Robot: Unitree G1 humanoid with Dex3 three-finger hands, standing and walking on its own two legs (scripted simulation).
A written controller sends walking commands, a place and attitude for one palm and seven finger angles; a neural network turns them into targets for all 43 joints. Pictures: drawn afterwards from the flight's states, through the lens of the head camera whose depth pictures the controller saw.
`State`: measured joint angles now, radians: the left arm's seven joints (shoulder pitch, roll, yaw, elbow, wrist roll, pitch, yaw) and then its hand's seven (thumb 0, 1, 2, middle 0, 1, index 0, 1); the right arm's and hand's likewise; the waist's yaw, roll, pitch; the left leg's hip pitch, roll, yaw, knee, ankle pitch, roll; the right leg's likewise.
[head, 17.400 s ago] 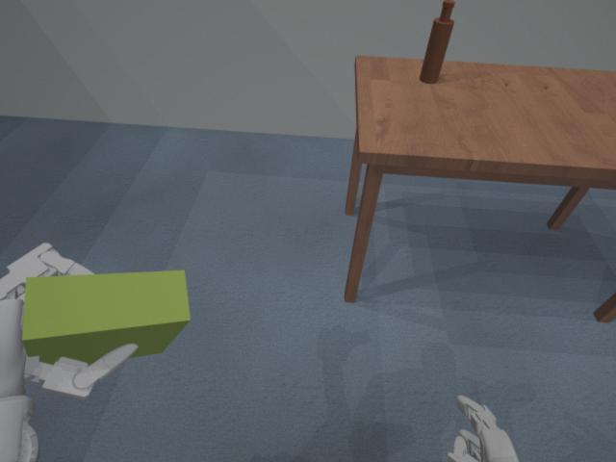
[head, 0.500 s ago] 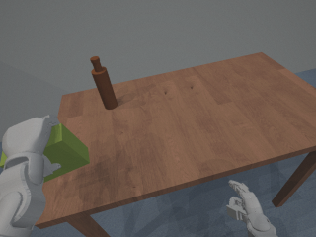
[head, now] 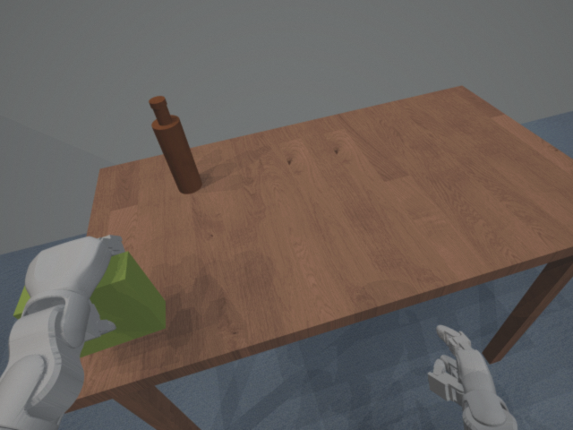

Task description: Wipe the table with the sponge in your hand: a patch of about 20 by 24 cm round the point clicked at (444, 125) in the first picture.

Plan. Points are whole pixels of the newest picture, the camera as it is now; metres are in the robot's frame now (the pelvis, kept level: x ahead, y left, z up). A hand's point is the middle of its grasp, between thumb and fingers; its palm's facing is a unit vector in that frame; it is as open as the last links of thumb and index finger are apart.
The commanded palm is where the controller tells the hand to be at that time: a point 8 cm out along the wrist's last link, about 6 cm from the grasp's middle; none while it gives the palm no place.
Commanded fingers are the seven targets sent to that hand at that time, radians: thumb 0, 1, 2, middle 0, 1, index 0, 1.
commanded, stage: move the sponge above the wiping area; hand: left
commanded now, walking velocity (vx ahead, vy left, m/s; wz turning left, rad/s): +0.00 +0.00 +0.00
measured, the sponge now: (107, 315) +0.23 +0.30 +0.05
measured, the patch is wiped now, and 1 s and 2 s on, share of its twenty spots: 0.00 0.00 0.00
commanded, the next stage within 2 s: none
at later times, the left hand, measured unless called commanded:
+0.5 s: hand (119, 288) +0.26 +0.28 +0.08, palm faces -0.05 -0.11 -0.99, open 9.3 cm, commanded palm +0.23 +0.29 +0.17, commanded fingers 0.00 0.10 1.30 -1.20 -1.60 -1.20 -1.60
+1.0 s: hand (118, 283) +0.26 +0.29 +0.09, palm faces +0.02 -0.07 -1.00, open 9.3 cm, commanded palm +0.23 +0.29 +0.15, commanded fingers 0.00 0.10 1.30 -1.20 -1.60 -1.20 -1.60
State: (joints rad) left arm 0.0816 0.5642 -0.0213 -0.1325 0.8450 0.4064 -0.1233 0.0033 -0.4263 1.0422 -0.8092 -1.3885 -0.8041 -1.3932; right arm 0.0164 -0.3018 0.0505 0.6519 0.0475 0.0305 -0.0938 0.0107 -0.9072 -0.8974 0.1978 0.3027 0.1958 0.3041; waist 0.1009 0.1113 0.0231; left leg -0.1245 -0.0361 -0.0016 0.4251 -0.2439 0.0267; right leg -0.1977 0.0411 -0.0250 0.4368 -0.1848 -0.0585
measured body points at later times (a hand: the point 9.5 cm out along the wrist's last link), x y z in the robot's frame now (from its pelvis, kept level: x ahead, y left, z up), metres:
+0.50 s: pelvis +0.01 +0.02 +0.00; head +0.01 -0.02 +0.45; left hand +0.25 +0.29 +0.14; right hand +0.26 -0.17 -0.08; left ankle -0.01 +0.11 -0.74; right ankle +0.04 -0.08 -0.74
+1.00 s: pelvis +0.02 +0.02 +0.00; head +0.01 -0.01 +0.45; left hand +0.26 +0.29 +0.14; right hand +0.26 -0.18 -0.08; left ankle -0.01 +0.11 -0.74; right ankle +0.04 -0.08 -0.74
